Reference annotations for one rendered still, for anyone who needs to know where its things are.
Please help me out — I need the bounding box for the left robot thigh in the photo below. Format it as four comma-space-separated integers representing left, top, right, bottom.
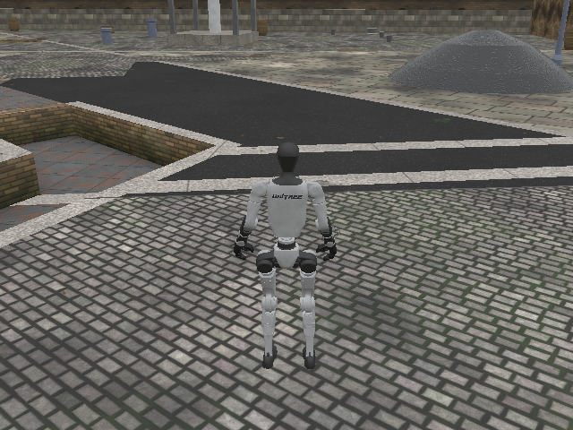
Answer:
256, 250, 278, 313

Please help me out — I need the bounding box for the left robot forearm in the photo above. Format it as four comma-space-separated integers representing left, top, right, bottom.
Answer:
235, 215, 252, 246

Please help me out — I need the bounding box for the left robot hand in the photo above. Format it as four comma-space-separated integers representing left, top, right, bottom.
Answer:
234, 243, 254, 260

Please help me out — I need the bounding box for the right robot hand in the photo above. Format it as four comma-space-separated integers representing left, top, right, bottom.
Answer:
316, 244, 337, 261

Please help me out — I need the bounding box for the robot thigh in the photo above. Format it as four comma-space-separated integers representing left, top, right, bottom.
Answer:
299, 250, 317, 313
256, 250, 278, 313

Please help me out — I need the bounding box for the right robot forearm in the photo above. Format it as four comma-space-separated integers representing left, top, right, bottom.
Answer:
320, 217, 336, 247

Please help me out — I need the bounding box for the right robot thigh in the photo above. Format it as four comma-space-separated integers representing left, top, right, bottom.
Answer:
299, 250, 317, 313

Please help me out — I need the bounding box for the left robot upper arm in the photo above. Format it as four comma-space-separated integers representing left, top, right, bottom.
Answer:
244, 180, 269, 229

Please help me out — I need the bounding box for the right robot upper arm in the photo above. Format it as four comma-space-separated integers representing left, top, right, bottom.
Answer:
306, 181, 329, 230

